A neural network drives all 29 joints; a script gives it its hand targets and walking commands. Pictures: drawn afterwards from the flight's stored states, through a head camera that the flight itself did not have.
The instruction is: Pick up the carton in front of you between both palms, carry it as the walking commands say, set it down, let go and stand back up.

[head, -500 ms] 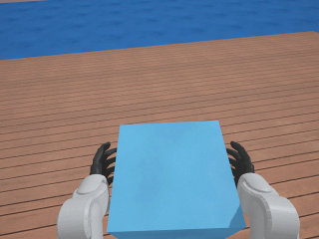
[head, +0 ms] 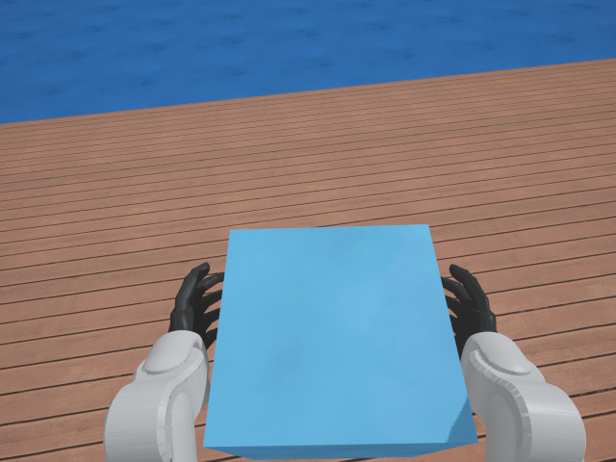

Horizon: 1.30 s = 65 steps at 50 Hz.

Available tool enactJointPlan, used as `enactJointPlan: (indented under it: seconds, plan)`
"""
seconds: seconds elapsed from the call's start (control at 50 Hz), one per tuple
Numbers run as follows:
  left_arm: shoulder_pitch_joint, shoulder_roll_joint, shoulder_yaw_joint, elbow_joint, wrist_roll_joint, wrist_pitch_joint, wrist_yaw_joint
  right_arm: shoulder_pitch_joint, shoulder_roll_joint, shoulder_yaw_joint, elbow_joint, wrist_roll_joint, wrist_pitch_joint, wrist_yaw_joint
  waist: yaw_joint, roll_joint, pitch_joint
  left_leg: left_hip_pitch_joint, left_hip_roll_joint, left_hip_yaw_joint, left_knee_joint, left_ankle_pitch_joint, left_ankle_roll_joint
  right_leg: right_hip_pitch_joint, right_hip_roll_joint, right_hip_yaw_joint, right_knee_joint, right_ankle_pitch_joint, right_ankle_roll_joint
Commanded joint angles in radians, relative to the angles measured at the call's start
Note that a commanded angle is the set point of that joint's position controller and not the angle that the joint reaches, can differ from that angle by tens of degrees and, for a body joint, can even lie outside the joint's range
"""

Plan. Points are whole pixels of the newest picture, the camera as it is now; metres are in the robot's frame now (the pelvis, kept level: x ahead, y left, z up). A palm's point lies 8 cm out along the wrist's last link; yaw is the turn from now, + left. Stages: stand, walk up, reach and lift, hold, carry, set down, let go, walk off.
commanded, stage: carry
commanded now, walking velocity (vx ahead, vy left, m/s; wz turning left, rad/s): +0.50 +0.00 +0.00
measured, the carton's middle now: (330, 355) +0.24 -0.01 +0.05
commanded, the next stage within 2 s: none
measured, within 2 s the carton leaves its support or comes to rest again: neither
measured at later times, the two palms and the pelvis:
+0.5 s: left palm (243, 128) +0.65 +0.13 +0.11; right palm (407, 126) +0.64 -0.17 +0.11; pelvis +0.31 -0.01 +0.00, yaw -2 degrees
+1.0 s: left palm (257, 70) +1.02 +0.13 +0.06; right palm (371, 69) +1.02 -0.17 +0.05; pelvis +0.69 -0.01 -0.05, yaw -1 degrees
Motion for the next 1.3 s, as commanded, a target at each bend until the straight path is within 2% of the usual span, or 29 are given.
enactJointPlan:
  seconds: [0.0, 0.02, 0.06, 0.1, 0.14, 0.16, 0.22, 0.26, 0.34, 0.42, 0.48, 0.5, 0.54, 0.56, 0.58, 0.6, 0.66, 0.74, 0.84, 0.86, 0.9, 0.92, 0.94, 0.96, 0.98, 1.02, 1.04, 1.1, 1.28]
  plan:
    - [-0.379, -0.598, -0.548, 0.007, -0.232, 0.003, -0.072, -0.493, 0.606, 0.608, -0.105, 0.289, 0.016, 0.083, 0.066, -0.286, -0.311, -0.56, 0.01, 0.016, 0.81, 0.333, 0.006, 0.729, -0.278, 0.571, -0.119, -0.418, -0.161]
    - [-0.405, -0.608, -0.559, -0.014, -0.246, -0.002, -0.074, -0.517, 0.62, 0.625, -0.084, 0.284, 0.02, 0.079, 0.065, -0.317, -0.332, -0.74, -0.053, -0.096, 0.994, -0.022, 0.02, 0.802, -0.405, 0.792, -0.245, -0.44, -0.233]
    - [-0.502, -0.693, -0.576, -0.001, -0.283, -0.01, -0.082, -0.562, 0.656, 0.609, -0.043, 0.259, 0.012, 0.079, 0.086, -0.143, -0.284, -0.782, 0.011, -0.185, 1.093, 0.043, 0.066, 0.652, -0.327, 0.646, -0.213, -0.114, -0.2]
    - [-0.603, -0.756, -0.611, 0.041, -0.296, -0.022, -0.086, -0.546, 0.672, 0.54, 0.063, 0.217, -0.012, 0.068, 0.039, 0.0, -0.238, -0.736, 0.088, -0.211, 0.998, 0.129, 0.067, 0.468, -0.291, 0.447, -0.227, -0.117, -0.155]
    - [-0.578, -0.732, -0.588, 0.13, -0.297, -0.037, -0.095, -0.611, 0.676, 0.547, 0.118, 0.205, -0.024, 0.05, 0.011, -0.165, -0.23, -0.669, 0.076, -0.166, 0.865, 0.211, 0.065, 0.369, -0.236, 0.309, -0.255, -0.206, -0.078]
    - [-0.694, -0.693, -0.565, 0.16, -0.287, -0.049, -0.087, -0.645, 0.675, 0.527, 0.188, 0.18, -0.029, 0.045, 0.029, -0.217, -0.191, -0.725, 0.079, -0.133, 0.821, 0.225, 0.048, 0.37, -0.22, 0.312, -0.293, -0.286, -0.114]
    - [-0.782, -0.682, -0.542, 0.219, -0.271, -0.074, -0.063, -0.773, 0.668, 0.485, 0.257, 0.175, -0.069, 0.026, 0.036, -0.139, -0.19, -0.794, 0.087, -0.126, 0.726, 0.342, 0.032, 0.449, -0.219, 0.237, -0.266, -0.042, -0.092]
    - [-0.852, -0.652, -0.521, 0.289, -0.255, -0.086, -0.044, -0.86, 0.648, 0.486, 0.315, 0.182, -0.077, 0.017, 0.062, -0.08, -0.169, -0.813, 0.055, -0.081, 0.586, 0.366, 0.027, 0.456, -0.178, 0.244, -0.303, -0.188, -0.137]
    - [-0.907, -0.606, -0.42, 0.427, -0.194, -0.107, -0.001, -0.935, 0.607, 0.447, 0.365, 0.169, -0.098, -0.014, 0.055, -0.186, -0.163, -0.78, 0.036, -0.039, 0.384, 0.504, 0.034, 0.526, -0.12, 0.087, -0.192, 0.155, -0.121]
    - [-0.934, -0.654, -0.41, 0.464, -0.174, -0.126, 0.012, -1.055, 0.628, 0.422, 0.389, 0.192, -0.113, -0.011, 0.076, -0.142, -0.225, -0.782, 0.043, -0.092, 0.237, 0.422, 0.069, 0.722, -0.167, 0.191, -0.057, 0.294, -0.12]
    - [-1.034, -0.691, -0.415, 0.453, -0.204, -0.133, 0.011, -1.046, 0.668, 0.383, 0.444, 0.19, -0.111, -0.008, 0.029, -0.185, -0.28, -0.49, -0.044, 0.015, 0.182, 0.398, 0.096, 0.631, -0.115, 0.092, 0.127, 0.521, -0.074]
    - [-1.012, -0.701, -0.405, 0.496, -0.172, -0.132, 0.014, -1.062, 0.638, 0.365, 0.44, 0.182, -0.122, -0.005, -0.027, -0.094, -0.347, -0.266, -0.048, 0.029, 0.142, 0.405, 0.093, 0.524, -0.061, 0.059, 0.33, 0.444, -0.034]
    - [-1.053, -0.691, -0.414, 0.442, -0.16, -0.135, 0.022, -0.992, 0.626, 0.346, 0.514, 0.153, -0.123, -0.003, -0.014, 0.295, -0.465, 0.177, 0.345, -0.599, 0.207, 0.744, 0.209, -0.028, 0.085, 0.167, 0.751, -0.444, 0.007]
    - [-1.075, -0.739, -0.452, 0.376, -0.2, -0.135, 0.019, -0.986, 0.672, 0.352, 0.484, 0.19, -0.127, 0.001, -0.061, 0.336, -0.493, 0.285, 0.333, -0.698, 0.141, 0.698, 0.294, -0.218, 0.136, 0.207, 0.891, -0.519, -0.003]
    - [-1.051, -0.792, -0.447, 0.421, -0.218, -0.134, 0.013, -1.043, 0.707, 0.389, 0.418, 0.225, -0.132, 0.007, -0.065, 0.299, -0.462, 0.293, 0.322, -0.633, 0.189, 0.841, 0.285, -0.334, 0.1, 0.238, 0.947, -0.52, -0.013]
    - [-1.053, -0.773, -0.433, 0.395, -0.206, -0.149, 0.009, -1.027, 0.761, 0.401, 0.432, 0.236, -0.139, 0.019, -0.075, 0.111, -0.444, 0.212, 0.312, -0.563, 0.2, 0.84, 0.25, -0.293, 0.03, 0.265, 0.881, -0.45, -0.029]
    - [-0.973, -0.81, -0.44, 0.389, -0.16, -0.178, -0.009, -1.085, 0.83, 0.51, 0.335, 0.277, -0.175, 0.057, -0.05, 0.02, -0.401, 0.123, 0.254, -0.435, 0.175, 0.904, 0.19, -0.254, 0.006, 0.227, 0.687, -0.337, -0.011]
    - [-0.887, -0.836, -0.497, 0.325, -0.179, -0.205, -0.022, -1.057, 0.816, 0.564, 0.215, 0.326, -0.209, 0.067, -0.035, 0.125, -0.407, 0.09, 0.216, -0.276, 0.182, 1.073, 0.189, -0.18, 0.026, 0.186, 0.417, -0.198, -0.006]
    - [-0.83, -0.705, -0.501, 0.312, -0.164, -0.194, -0.019, -0.876, 0.691, 0.547, 0.275, 0.267, -0.199, 0.05, -0.061, 0.081, -0.276, -0.094, 0.066, -0.125, 0.203, 0.951, 0.122, 0.129, 0.146, -0.014, -0.026, 0.248, -0.029]
    - [-0.825, -0.637, -0.5, 0.259, -0.163, -0.192, -0.018, -0.843, 0.671, 0.543, 0.311, 0.258, -0.184, 0.046, -0.008, 0.138, -0.299, -0.103, 0.121, -0.117, 0.256, 0.907, 0.125, 0.196, 0.082, 0.074, -0.042, 0.28, -0.056]
    - [-0.833, -0.607, -0.46, 0.314, -0.166, -0.176, -0.005, -0.885, 0.628, 0.525, 0.286, 0.258, -0.183, 0.029, 0.043, 0.0, -0.397, -0.167, 0.044, -0.055, 0.562, 0.788, 0.053, 0.498, 0.064, 0.057, -0.156, 0.411, -0.066]
    - [-0.788, -0.59, -0.439, 0.347, -0.167, -0.172, -0.006, -0.914, 0.604, 0.492, 0.333, 0.225, -0.163, 0.011, 0.074, -0.097, -0.394, -0.375, 0.032, -0.067, 0.712, 0.489, 0.041, 0.665, -0.081, 0.218, -0.047, 0.588, -0.091]
    - [-0.791, -0.535, -0.418, 0.431, -0.159, -0.156, 0.005, -0.902, 0.576, 0.447, 0.393, 0.211, -0.148, 0.002, 0.096, -0.26, -0.412, -0.667, -0.064, -0.097, 0.962, -0.064, 0.035, 0.874, -0.287, 0.519, 0.098, 0.901, -0.225]
    - [-0.816, -0.536, -0.4, 0.401, -0.151, -0.15, 0.016, -0.896, 0.582, 0.428, 0.392, 0.207, -0.144, -0.006, 0.108, -0.325, -0.506, -0.843, -0.109, -0.185, 1.188, -0.183, 0.035, 0.961, -0.409, 0.735, 0.058, 0.591, -0.363]
    - [-0.813, -0.593, -0.431, 0.437, -0.174, -0.142, 0.014, -0.917, 0.576, 0.417, 0.385, 0.171, -0.139, -0.018, 0.108, -0.152, -0.472, -0.859, -0.026, -0.22, 1.132, -0.104, 0.053, 0.845, -0.348, 0.743, -0.018, 0.182, -0.327]
    - [-0.935, -0.723, -0.477, 0.39, -0.235, -0.155, -0.002, -0.98, 0.656, 0.396, 0.4, 0.18, -0.14, -0.015, 0.091, -0.039, -0.346, -0.844, 0.008, -0.212, 0.963, -0.04, 0.061, 0.626, -0.28, 0.638, -0.095, 0.154, -0.272]
    - [-0.999, -0.754, -0.484, 0.401, -0.241, -0.159, -0.018, -1.004, 0.703, 0.39, 0.412, 0.159, -0.15, -0.006, 0.034, -0.105, -0.289, -0.788, 0.033, -0.226, 0.896, 0.03, 0.052, 0.533, -0.27, 0.527, -0.089, 0.213, -0.238]
    - [-1.033, -0.833, -0.537, 0.349, -0.279, -0.184, -0.046, -0.913, 0.779, 0.398, 0.482, 0.121, -0.166, 0.01, 0.035, -0.102, -0.308, -0.684, 0.026, -0.16, 0.67, 0.102, 0.03, 0.438, -0.202, 0.392, -0.119, 0.144, -0.199]
    - [-0.909, -0.72, -0.498, 0.425, -0.237, -0.193, -0.018, -0.901, 0.657, 0.438, 0.407, 0.158, -0.184, 0.003, 0.115, -0.176, -0.276, -0.644, -0.073, -0.028, 0.106, 0.515, 0.046, 0.648, -0.064, 0.194, 0.137, 0.398, -0.118]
